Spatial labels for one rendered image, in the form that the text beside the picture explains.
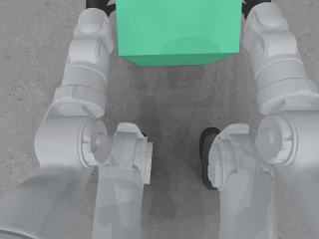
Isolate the left robot hand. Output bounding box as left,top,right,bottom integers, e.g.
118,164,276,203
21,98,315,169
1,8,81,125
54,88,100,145
86,0,117,17

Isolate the right robot forearm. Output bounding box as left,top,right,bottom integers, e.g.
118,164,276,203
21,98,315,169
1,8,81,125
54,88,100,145
242,2,319,116

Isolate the right robot upper arm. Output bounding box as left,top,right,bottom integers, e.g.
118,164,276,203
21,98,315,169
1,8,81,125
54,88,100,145
255,111,319,239

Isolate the carton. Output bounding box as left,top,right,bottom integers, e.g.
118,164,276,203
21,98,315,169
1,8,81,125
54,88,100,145
116,0,242,67

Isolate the left robot thigh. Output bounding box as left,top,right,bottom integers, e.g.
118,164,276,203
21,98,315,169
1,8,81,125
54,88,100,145
92,131,153,239

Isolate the left robot forearm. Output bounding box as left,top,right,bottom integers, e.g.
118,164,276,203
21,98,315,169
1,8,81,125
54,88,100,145
34,8,115,155

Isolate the left robot upper arm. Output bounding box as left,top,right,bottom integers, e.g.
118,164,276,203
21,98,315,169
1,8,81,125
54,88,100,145
0,116,111,239

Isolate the right robot shin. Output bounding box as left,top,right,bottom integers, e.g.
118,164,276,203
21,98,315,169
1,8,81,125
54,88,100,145
207,123,274,188

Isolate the right robot hand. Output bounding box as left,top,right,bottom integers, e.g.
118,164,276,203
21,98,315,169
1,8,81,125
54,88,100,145
241,0,271,20

